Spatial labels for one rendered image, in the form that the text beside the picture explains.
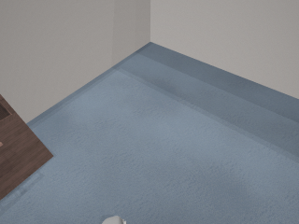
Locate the cabinet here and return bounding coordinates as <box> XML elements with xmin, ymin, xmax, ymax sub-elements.
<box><xmin>0</xmin><ymin>94</ymin><xmax>53</xmax><ymax>201</ymax></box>

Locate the drawer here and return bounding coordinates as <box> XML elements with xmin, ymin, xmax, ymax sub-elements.
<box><xmin>0</xmin><ymin>104</ymin><xmax>10</xmax><ymax>120</ymax></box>

